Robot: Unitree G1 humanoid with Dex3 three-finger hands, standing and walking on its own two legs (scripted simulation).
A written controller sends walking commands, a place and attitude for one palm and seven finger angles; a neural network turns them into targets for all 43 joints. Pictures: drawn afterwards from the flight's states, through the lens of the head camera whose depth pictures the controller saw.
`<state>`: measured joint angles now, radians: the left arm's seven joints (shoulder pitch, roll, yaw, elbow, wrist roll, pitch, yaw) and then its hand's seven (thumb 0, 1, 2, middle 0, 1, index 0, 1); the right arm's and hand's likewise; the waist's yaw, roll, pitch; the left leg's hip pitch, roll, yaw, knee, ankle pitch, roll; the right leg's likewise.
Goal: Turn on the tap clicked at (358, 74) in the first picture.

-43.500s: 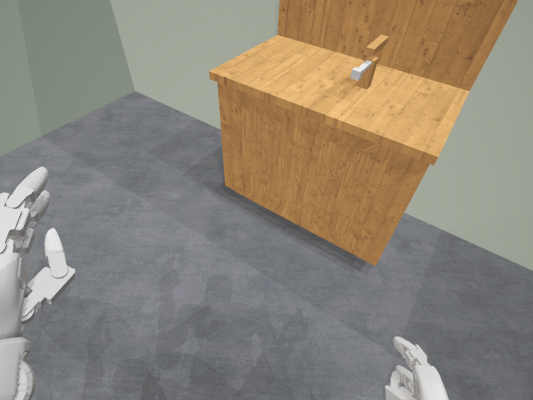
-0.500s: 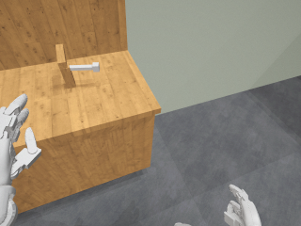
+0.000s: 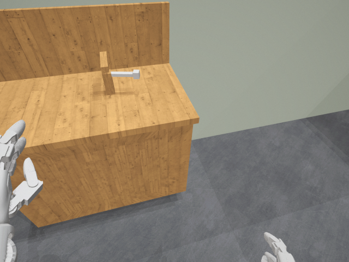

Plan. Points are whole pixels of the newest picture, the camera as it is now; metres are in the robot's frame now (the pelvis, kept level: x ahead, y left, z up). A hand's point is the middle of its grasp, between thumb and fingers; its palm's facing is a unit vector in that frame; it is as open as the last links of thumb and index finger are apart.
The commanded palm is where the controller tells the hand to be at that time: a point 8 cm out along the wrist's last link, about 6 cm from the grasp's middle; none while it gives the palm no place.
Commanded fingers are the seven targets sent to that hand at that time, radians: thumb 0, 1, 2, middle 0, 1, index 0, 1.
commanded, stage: stop stepping back and stand still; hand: left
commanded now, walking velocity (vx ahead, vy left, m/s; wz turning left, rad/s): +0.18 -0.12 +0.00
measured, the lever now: (136, 74) +0.81 +0.19 +0.03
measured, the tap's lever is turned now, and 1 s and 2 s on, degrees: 75 75 75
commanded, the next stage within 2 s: stand and check the lever's angle in 0.82 s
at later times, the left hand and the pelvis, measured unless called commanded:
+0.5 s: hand (32, 155) +0.25 +0.26 +0.19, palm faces +0.45 -0.79 -0.43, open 7.4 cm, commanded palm +0.19 +0.29 +0.19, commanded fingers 0.00 0.90 0.90 -0.20 -0.30 -0.20 -0.30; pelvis +0.04 +0.00 +0.01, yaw +2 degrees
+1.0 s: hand (38, 159) +0.26 +0.26 +0.17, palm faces +0.41 -0.83 -0.39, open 7.4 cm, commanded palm +0.21 +0.29 +0.19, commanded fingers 0.00 0.90 0.90 -0.20 -0.30 -0.20 -0.30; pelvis +0.05 +0.01 +0.01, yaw +0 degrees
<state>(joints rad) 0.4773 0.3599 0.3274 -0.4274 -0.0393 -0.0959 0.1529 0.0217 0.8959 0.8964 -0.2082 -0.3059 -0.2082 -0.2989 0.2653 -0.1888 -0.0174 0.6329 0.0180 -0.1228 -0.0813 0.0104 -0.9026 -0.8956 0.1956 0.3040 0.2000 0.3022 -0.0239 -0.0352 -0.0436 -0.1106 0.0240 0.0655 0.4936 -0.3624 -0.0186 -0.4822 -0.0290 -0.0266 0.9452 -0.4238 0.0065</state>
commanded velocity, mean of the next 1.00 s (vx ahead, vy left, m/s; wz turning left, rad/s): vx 0.00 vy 0.01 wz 0.00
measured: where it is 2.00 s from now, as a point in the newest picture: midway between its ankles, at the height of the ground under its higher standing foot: outside the picture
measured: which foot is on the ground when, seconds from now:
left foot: down 0.00-0.10, up 0.12-0.34, down 0.36-1.00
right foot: down 0.00-1.00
